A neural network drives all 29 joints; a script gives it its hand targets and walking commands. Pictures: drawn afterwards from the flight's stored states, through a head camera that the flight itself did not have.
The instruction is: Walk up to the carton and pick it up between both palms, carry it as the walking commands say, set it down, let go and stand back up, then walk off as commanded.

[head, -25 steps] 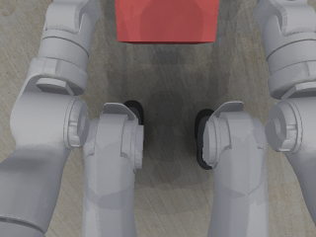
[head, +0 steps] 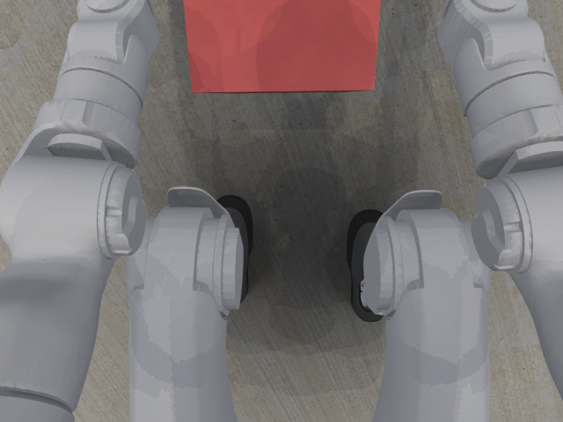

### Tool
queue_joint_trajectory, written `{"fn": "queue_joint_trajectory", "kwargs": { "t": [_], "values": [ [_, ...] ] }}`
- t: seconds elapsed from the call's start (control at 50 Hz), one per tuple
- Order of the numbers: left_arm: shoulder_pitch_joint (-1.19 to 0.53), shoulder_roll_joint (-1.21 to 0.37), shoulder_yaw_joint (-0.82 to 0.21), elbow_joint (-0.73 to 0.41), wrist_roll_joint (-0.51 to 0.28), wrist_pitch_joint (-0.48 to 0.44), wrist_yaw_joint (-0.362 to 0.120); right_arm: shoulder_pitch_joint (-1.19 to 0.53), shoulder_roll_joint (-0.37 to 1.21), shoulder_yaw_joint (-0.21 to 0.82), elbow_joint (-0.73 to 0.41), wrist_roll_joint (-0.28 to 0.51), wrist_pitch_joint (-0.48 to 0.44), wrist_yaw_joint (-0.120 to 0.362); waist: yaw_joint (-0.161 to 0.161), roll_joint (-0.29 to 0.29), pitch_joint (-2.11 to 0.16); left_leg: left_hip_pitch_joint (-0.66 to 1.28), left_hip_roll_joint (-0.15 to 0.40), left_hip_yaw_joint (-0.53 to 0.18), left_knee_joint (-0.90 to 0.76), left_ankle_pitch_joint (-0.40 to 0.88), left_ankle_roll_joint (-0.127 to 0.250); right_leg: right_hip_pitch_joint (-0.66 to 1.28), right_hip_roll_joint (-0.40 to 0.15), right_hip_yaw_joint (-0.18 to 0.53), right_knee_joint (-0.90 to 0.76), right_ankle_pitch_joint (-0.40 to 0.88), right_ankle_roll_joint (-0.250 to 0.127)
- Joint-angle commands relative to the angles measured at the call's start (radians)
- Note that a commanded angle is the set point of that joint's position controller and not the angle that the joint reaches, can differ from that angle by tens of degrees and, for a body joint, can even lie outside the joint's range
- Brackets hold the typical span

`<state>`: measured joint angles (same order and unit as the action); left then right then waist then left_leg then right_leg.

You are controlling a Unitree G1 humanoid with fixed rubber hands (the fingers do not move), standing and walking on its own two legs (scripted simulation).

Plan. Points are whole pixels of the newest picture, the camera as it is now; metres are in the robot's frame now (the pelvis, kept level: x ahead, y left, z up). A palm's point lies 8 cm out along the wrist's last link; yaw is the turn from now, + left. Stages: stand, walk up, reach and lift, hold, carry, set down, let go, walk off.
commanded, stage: reach and lift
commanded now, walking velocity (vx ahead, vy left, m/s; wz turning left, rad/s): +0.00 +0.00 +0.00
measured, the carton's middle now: out of the picture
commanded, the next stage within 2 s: none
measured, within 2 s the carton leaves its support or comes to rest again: leaves its support in 1.30 s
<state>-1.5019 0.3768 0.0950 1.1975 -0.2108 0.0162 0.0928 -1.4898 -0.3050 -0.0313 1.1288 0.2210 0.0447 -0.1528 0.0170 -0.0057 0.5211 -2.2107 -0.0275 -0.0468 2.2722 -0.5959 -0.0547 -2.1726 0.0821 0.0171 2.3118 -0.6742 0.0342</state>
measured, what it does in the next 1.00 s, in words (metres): stands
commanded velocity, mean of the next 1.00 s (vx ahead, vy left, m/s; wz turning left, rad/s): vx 0.00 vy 0.00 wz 0.00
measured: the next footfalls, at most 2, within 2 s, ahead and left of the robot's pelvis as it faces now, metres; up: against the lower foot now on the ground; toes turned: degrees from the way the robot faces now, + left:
none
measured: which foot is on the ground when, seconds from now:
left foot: down 0.00-1.00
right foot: down 0.00-1.00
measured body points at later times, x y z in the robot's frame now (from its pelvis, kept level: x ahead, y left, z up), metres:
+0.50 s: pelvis -0.01 +0.01 +0.00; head +0.37 +0.01 +0.24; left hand +0.55 +0.17 -0.18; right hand +0.56 -0.10 -0.19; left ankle +0.11 +0.13 -0.32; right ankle +0.10 -0.12 -0.32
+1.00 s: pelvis +0.01 +0.01 -0.01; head +0.37 +0.01 +0.25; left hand +0.56 +0.17 -0.18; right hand +0.56 -0.11 -0.18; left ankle +0.11 +0.13 -0.32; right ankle +0.10 -0.12 -0.32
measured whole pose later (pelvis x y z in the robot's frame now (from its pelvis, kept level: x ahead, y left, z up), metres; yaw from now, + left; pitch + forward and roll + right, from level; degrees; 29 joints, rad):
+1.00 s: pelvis +0.01 +0.01 -0.01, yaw +0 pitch +31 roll +0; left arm -1.49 0.29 0.17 1.16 -0.10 0.14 0.08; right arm -1.49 -0.22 -0.18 1.12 0.06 0.14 -0.08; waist 0.02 0.00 0.45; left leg -2.23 -0.04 -0.03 2.32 -0.62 -0.04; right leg -2.19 0.10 0.04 2.35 -0.70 0.07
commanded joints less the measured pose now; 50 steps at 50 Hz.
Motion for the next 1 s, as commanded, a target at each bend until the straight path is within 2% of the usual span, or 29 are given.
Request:
{"fn": "queue_joint_trajectory", "kwargs": {
  "t": [0.0,0.02,0.04,0.06,0.1,0.12,0.16,0.18,0.2,0.22,0.26,0.28,0.32,0.36,0.4,0.46,0.52,0.54,0.6,0.66,0.68,0.72,0.74,0.78,0.8,0.84,0.86,0.96,0.98],
  "values": [
    [-0.248,0.055,-0.002,-0.127,-0.014,-0.029,-0.001,-0.265,-0.066,-0.015,-0.153,0.004,-0.04,0.001,0.015,-0.02,-1.436,0.658,-0.015,0.08,-0.133,0.523,0.017,0.519,-0.008,-0.05,-0.237,0.525,0.024],
    [-0.268,0.046,-0.014,-0.145,-0.024,-0.027,-0.001,-0.266,-0.061,-0.012,-0.15,0.004,-0.038,0.004,-0.003,-0.02,-1.436,0.661,-0.014,0.076,-0.132,0.518,0.017,0.506,-0.008,-0.05,-0.238,0.516,0.02],
    [-0.269,0.051,-0.012,-0.156,-0.018,-0.027,0.002,-0.27,-0.056,-0.005,-0.147,0.014,-0.036,0.007,0.017,-0.006,-1.426,0.672,-0.015,0.074,-0.146,0.512,0.016,0.501,-0.009,-0.053,-0.239,0.508,0.02],
    [-0.282,0.028,-0.025,-0.158,-0.031,-0.025,0.001,-0.267,-0.06,-0.001,-0.133,0.009,-0.037,0.01,-0.003,-0.01,-1.418,0.663,-0.018,0.077,-0.145,0.501,0.012,0.491,-0.011,-0.058,-0.238,0.491,0.018],
    [-0.289,0.016,-0.038,-0.154,-0.033,-0.025,0.004,-0.274,-0.036,0.001,-0.114,0.014,-0.032,0.016,0.004,0.002,-1.409,0.678,-0.019,0.076,-0.153,0.484,0.014,0.471,-0.009,-0.057,-0.24,0.465,0.016],
    [-0.309,0.005,-0.049,-0.154,-0.039,-0.022,0.003,-0.284,-0.034,0.0,-0.116,0.008,-0.034,0.017,-0.013,-0.015,-1.398,0.674,-0.018,0.067,-0.159,0.469,0.016,0.471,-0.011,-0.064,-0.237,0.454,0.014],
    [-0.306,0.01,-0.03,-0.154,-0.015,-0.024,0.007,-0.305,-0.039,-0.007,-0.133,0.006,-0.039,0.016,0.005,0.001,-1.384,0.663,-0.023,0.069,-0.162,0.464,0.016,0.457,-0.009,-0.059,-0.233,0.45,0.014],
    [-0.319,0.002,-0.02,-0.144,-0.016,-0.025,0.007,-0.326,-0.023,0.012,-0.158,0.003,-0.04,0.017,0.009,-0.028,-1.394,0.664,-0.025,0.069,-0.159,0.472,0.02,0.462,-0.008,-0.059,-0.242,0.446,0.018],
    [-0.325,-0.009,-0.026,-0.143,-0.014,-0.023,0.01,-0.328,-0.021,0.003,-0.134,0.0,-0.038,0.017,0.003,-0.015,-1.379,0.668,-0.028,0.068,-0.164,0.461,0.017,0.46,-0.007,-0.06,-0.24,0.439,0.015],
    [-0.308,-0.028,-0.027,-0.139,-0.003,-0.023,0.01,-0.321,0.004,0.009,-0.129,0.006,-0.038,0.022,0.019,-0.011,-1.364,0.661,-0.033,0.068,-0.174,0.456,0.021,0.446,-0.003,-0.059,-0.246,0.434,0.015],
    [-0.3,-0.067,-0.024,-0.096,0.006,-0.013,0.003,-0.317,0.023,0.004,-0.1,-0.006,-0.033,0.028,0.005,-0.015,-1.339,0.654,-0.036,0.066,-0.18,0.427,0.021,0.439,-0.001,-0.068,-0.246,0.405,0.017],
    [-0.307,-0.08,-0.021,-0.108,0.015,-0.014,0.004,-0.326,0.018,0.003,-0.097,-0.011,-0.034,0.027,0.008,-0.005,-1.328,0.644,-0.039,0.071,-0.176,0.426,0.017,0.438,-0.002,-0.061,-0.247,0.402,0.012],
    [-0.334,-0.118,-0.024,-0.133,0.024,-0.017,-0.004,-0.329,0.061,-0.013,-0.098,-0.036,-0.037,0.028,-0.017,-0.02,-1.33,0.638,-0.046,0.068,-0.177,0.428,0.018,0.455,0.004,-0.063,-0.247,0.421,0.013],
    [-0.367,-0.202,-0.044,-0.12,0.029,-0.007,-0.026,-0.353,0.134,-0.014,-0.099,-0.055,-0.031,0.043,-0.037,-0.022,-1.327,0.645,-0.052,0.069,-0.175,0.417,0.015,0.46,0.009,-0.069,-0.251,0.408,0.011],
    [-0.368,-0.276,-0.048,-0.126,0.052,-0.002,-0.045,-0.346,0.199,-0.032,-0.084,-0.082,-0.029,0.056,-0.039,-0.009,-1.293,0.641,-0.063,0.07,-0.171,0.435,0.014,0.436,0.021,-0.071,-0.244,0.414,0.01],
    [-0.457,-0.54,-0.107,-0.152,0.063,0.018,-0.113,-0.419,0.461,-0.003,-0.101,-0.109,-0.016,0.121,-0.046,0.008,-1.287,0.639,-0.076,0.073,-0.159,0.435,0.013,0.424,0.033,-0.075,-0.237,0.42,-0.001],
    [-0.508,-0.807,-0.118,-0.137,0.08,0.058,-0.198,-0.497,0.743,0.045,-0.131,-0.124,0.018,0.197,-0.037,-0.027,-1.224,0.57,-0.089,0.083,-0.149,0.377,0.026,0.411,0.044,-0.086,-0.236,0.384,-0.005],
    [-0.529,-0.852,-0.114,-0.151,0.087,0.068,-0.216,-0.496,0.797,0.041,-0.125,-0.139,0.034,0.216,-0.041,-0.042,-1.195,0.56,-0.092,0.084,-0.148,0.364,0.029,0.386,0.046,-0.092,-0.233,0.364,-0.005],
    [-0.513,-0.973,-0.123,-0.18,0.097,0.088,-0.255,-0.49,0.919,0.052,-0.148,-0.129,0.058,0.263,-0.027,-0.02,-1.194,0.547,-0.099,0.097,-0.132,0.367,0.039,0.372,0.06,-0.098,-0.218,0.371,-0.014],
    [-0.483,-1.03,-0.12,-0.196,0.099,0.098,-0.274,-0.483,0.987,0.043,-0.166,-0.133,0.067,0.289,-0.026,-0.021,-1.18,0.55,-0.105,0.099,-0.125,0.393,0.05,0.337,0.071,-0.103,-0.209,0.382,-0.014],
    [-0.487,-1.042,-0.122,-0.214,0.094,0.099,-0.279,-0.473,1.003,0.052,-0.179,-0.128,0.067,0.294,-0.013,-0.023,-1.195,0.55,-0.112,0.107,-0.12,0.409,0.049,0.346,0.076,-0.102,-0.21,0.393,-0.018],
    [-0.472,-1.059,-0.127,-0.226,0.074,0.104,-0.287,-0.45,1.019,0.05,-0.172,-0.125,0.07,0.297,-0.031,-0.03,-1.193,0.541,-0.111,0.104,-0.118,0.416,0.05,0.357,0.073,-0.104,-0.204,0.411,-0.016],
    [-0.463,-1.072,-0.129,-0.227,0.066,0.105,-0.291,-0.447,1.028,0.049,-0.172,-0.126,0.072,0.296,-0.033,-0.037,-1.19,0.533,-0.111,0.104,-0.113,0.43,0.053,0.364,0.072,-0.101,-0.2,0.422,-0.016],
    [-0.449,-1.086,-0.135,-0.232,0.069,0.107,-0.293,-0.442,1.049,0.054,-0.177,-0.12,0.071,0.299,-0.017,-0.033,-1.177,0.522,-0.112,0.101,-0.117,0.451,0.055,0.348,0.078,-0.096,-0.199,0.444,-0.018],
    [-0.439,-1.083,-0.132,-0.229,0.07,0.109,-0.294,-0.439,1.047,0.058,-0.175,-0.121,0.072,0.301,-0.021,-0.045,-1.159,0.518,-0.112,0.099,-0.113,0.452,0.056,0.339,0.075,-0.095,-0.2,0.441,-0.017],
    [-0.443,-1.106,-0.146,-0.243,0.055,0.107,-0.29,-0.427,1.054,0.054,-0.174,-0.118,0.069,0.299,-0.023,-0.027,-1.172,0.542,-0.116,0.097,-0.111,0.478,0.052,0.331,0.077,-0.097,-0.188,0.454,-0.021],
    [-0.452,-1.103,-0.154,-0.253,0.05,0.106,-0.291,-0.423,1.069,0.063,-0.173,-0.111,0.069,0.299,-0.013,-0.024,-1.177,0.538,-0.116,0.097,-0.113,0.47,0.051,0.342,0.078,-0.092,-0.191,0.456,-0.023],
    [-0.451,-1.104,-0.15,-0.256,0.04,0.102,-0.288,-0.445,1.071,0.071,-0.186,-0.106,0.067,0.29,-0.013,-0.036,-1.179,0.526,-0.118,0.104,-0.111,0.477,0.053,0.366,0.075,-0.087,-0.191,0.463,-0.021],
    [-0.456,-1.101,-0.149,-0.26,0.047,0.102,-0.286,-0.438,1.088,0.065,-0.165,-0.112,0.071,0.291,-0.003,-0.037,-1.163,0.502,-0.119,0.108,-0.111,0.467,0.053,0.368,0.074,-0.076,-0.198,0.46,-0.025]
  ]
}}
